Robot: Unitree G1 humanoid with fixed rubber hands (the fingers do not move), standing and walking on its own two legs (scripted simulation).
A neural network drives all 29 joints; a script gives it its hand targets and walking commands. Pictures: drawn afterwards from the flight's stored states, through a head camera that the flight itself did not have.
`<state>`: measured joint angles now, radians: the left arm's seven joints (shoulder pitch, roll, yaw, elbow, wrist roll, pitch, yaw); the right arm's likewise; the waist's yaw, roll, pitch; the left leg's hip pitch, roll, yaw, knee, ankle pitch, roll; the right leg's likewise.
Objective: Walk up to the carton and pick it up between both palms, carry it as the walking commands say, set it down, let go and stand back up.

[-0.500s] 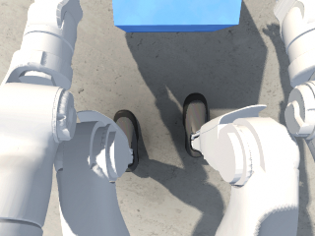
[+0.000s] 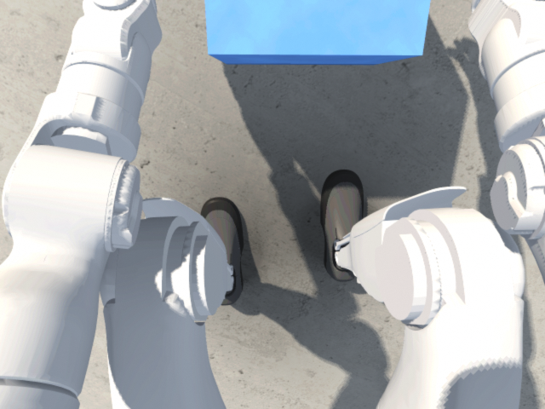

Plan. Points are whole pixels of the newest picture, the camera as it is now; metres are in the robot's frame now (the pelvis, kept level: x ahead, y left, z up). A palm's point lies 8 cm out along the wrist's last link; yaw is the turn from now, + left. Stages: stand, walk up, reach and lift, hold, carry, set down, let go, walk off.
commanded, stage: reach and lift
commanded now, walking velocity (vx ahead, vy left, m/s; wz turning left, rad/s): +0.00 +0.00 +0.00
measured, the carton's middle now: out of the picture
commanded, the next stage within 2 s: none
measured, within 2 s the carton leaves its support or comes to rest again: leaves its support in 1.18 s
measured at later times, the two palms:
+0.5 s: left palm out of the picture +0.55 +0.11 -0.20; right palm out of the picture +0.53 -0.21 -0.19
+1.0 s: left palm out of the picture +0.55 +0.11 -0.19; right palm out of the picture +0.54 -0.21 -0.18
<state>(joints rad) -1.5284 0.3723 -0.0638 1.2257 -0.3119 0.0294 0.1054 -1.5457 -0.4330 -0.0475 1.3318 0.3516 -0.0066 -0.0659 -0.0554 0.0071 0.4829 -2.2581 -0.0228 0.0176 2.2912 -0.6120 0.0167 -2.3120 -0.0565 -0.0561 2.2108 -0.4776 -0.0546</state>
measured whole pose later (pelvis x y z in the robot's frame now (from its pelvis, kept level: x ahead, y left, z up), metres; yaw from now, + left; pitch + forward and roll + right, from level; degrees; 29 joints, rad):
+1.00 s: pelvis +0.01 +0.00 -0.01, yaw +0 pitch +33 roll -1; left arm -1.53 0.28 0.07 1.23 -0.14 0.12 0.08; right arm -1.53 -0.40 -0.07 1.30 0.27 0.09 -0.05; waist -0.06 0.02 0.44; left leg -2.27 -0.04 0.02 2.34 -0.64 0.03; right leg -2.32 -0.05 -0.04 2.27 -0.52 -0.04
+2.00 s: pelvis -0.01 -0.01 +0.04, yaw +2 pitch +27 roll +1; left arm -1.45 0.20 0.16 0.90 -0.10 0.27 0.33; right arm -1.38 -0.24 -0.24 0.81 0.12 0.27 -0.30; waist -0.06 0.00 0.52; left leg -2.03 -0.07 0.01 2.18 -0.61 -0.01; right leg -2.10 0.06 0.03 2.13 -0.50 0.02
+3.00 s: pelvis -0.04 +0.00 +0.12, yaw +2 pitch +21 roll +0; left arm -1.33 0.12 0.26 0.68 0.01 0.40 0.29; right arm -1.27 -0.13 -0.37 0.58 0.00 0.40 -0.27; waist -0.06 0.02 0.52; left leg -1.75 -0.09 -0.02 1.90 -0.52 -0.01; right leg -1.78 0.04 0.02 1.85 -0.44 0.02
